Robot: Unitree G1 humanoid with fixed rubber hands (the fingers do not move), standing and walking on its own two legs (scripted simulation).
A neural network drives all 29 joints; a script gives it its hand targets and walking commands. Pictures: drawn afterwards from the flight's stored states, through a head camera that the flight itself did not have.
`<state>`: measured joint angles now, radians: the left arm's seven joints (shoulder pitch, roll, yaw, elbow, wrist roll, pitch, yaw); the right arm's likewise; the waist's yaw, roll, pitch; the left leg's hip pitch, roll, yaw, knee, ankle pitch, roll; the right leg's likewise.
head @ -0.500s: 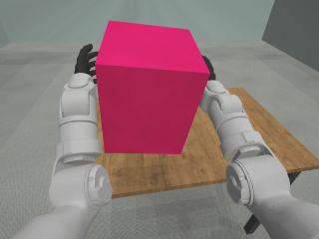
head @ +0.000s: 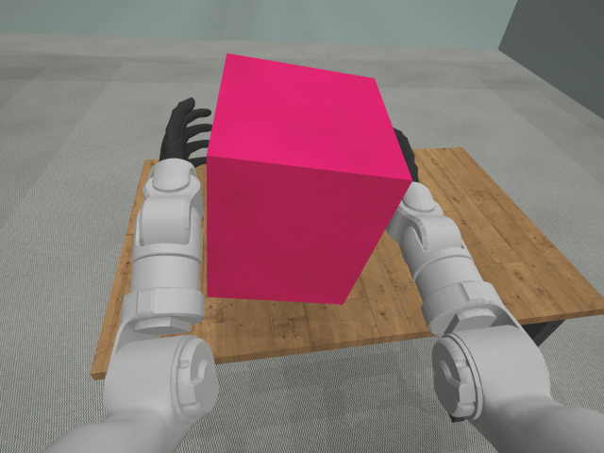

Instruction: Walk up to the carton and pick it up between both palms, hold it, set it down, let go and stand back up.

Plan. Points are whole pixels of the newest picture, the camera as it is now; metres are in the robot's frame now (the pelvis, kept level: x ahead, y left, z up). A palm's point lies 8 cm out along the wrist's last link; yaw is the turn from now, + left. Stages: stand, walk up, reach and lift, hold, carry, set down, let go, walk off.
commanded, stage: set down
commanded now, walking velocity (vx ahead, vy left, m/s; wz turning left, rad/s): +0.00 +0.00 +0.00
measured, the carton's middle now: (289, 189) +0.41 -0.01 +0.17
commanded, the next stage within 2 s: none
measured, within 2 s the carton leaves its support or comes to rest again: neither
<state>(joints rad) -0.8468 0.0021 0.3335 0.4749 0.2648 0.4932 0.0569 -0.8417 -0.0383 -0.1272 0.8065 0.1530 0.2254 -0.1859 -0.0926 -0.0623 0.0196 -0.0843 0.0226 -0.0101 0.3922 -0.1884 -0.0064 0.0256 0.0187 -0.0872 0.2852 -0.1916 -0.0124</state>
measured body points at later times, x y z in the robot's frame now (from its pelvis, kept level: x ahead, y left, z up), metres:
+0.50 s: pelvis +0.00 +0.00 +0.00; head -0.03 +0.02 +0.45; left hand +0.43 +0.13 +0.19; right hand +0.40 -0.16 +0.16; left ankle +0.02 +0.12 -0.75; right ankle -0.01 -0.11 -0.75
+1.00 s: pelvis +0.01 +0.00 +0.00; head -0.01 +0.01 +0.45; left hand +0.44 +0.12 +0.15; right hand +0.41 -0.17 +0.13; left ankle +0.02 +0.12 -0.75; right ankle -0.01 -0.11 -0.75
